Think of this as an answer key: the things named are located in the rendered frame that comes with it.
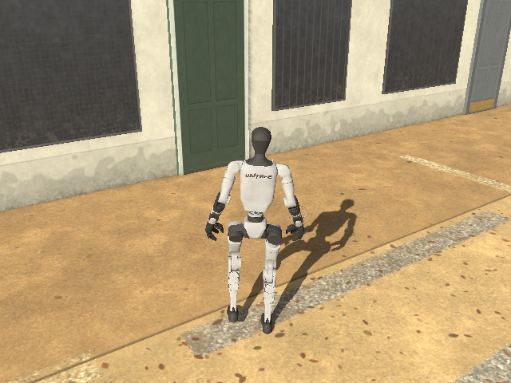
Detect right robot thigh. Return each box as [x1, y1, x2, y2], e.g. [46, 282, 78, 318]
[263, 224, 282, 282]

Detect robot right upper arm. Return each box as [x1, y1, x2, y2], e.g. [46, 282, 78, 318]
[276, 163, 296, 208]

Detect robot left upper arm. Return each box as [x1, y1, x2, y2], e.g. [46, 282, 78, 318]
[218, 160, 243, 204]

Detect robot left forearm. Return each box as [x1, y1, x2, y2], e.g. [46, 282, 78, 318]
[208, 192, 225, 224]

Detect left robot shin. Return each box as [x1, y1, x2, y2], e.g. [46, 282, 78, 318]
[228, 257, 240, 312]

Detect left robot hand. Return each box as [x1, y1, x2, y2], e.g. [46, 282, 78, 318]
[205, 222, 224, 241]

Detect robot right forearm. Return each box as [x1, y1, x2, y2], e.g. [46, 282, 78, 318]
[288, 196, 303, 227]

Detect right robot hand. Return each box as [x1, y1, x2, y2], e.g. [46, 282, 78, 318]
[286, 224, 305, 241]

